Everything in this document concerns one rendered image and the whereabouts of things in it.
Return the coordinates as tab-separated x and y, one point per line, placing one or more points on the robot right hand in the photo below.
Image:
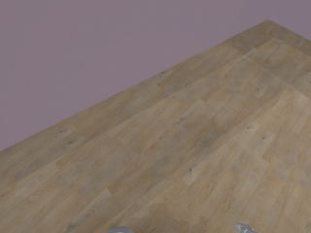
242	228

